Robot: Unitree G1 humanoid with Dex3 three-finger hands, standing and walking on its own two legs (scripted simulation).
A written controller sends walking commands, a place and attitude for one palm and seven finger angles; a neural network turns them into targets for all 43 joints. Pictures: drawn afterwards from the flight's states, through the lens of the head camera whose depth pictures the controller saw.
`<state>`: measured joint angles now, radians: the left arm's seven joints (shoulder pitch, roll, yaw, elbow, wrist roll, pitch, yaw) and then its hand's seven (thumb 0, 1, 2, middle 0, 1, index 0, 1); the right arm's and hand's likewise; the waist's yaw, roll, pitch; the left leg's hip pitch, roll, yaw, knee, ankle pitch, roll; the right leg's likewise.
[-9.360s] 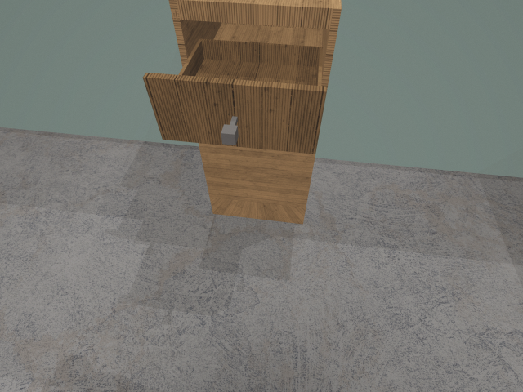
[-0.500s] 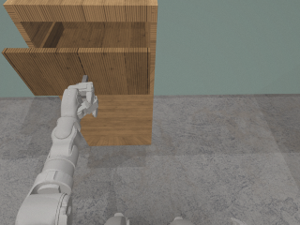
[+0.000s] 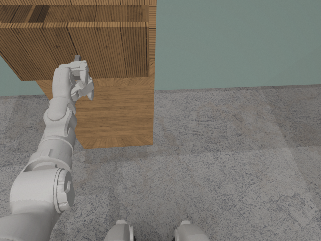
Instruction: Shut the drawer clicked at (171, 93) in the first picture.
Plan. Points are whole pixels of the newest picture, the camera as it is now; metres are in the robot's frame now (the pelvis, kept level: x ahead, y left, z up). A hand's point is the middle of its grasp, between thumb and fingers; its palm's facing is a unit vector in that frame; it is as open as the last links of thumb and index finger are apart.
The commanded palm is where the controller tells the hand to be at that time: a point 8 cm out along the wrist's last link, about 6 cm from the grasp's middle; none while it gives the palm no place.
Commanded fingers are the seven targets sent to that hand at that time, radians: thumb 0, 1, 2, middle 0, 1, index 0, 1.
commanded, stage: push the drawer shut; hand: left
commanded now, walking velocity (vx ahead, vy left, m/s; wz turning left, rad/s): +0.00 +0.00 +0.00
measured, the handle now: (76, 66) +0.54 +0.19 +0.09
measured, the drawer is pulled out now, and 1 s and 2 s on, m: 0.09 0.00 0.00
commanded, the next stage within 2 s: pull the fist back off the drawer in 1.06 s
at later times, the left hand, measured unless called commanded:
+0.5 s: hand (93, 67) +0.54 +0.15 +0.09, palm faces +0.01 -1.00 -0.01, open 3.3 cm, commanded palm +0.53 +0.20 +0.09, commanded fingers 0.00 0.90 0.90 -1.40 -1.60 -1.40 -1.60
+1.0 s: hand (94, 58) +0.57 +0.15 +0.09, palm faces +0.03 -1.00 -0.01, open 3.4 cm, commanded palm +0.58 +0.19 +0.09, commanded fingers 0.00 0.90 0.90 -1.40 -1.60 -1.40 -1.60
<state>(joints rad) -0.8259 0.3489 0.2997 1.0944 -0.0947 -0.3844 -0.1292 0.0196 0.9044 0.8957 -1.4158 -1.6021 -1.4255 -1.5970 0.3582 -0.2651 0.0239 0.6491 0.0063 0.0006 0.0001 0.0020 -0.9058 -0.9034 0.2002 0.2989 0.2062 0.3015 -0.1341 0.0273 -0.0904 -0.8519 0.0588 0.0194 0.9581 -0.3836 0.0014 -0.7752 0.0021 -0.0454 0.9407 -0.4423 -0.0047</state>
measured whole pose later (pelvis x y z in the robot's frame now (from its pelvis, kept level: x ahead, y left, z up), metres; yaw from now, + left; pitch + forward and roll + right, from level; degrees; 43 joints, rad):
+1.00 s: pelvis +0.00 +0.01 -0.02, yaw -1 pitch +24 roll -4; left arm -1.17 0.53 0.41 1.34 0.03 -0.34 -0.08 0.02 0.91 0.90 -1.43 -1.60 -1.45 -1.60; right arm 0.44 -0.27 0.05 0.66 -0.05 0.04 0.02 0.00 -0.91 -0.90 0.20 0.30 0.21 0.30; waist -0.25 0.05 -0.09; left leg -1.05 0.07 -0.01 1.05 -0.41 0.01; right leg -0.95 0.02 -0.06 0.98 -0.45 0.01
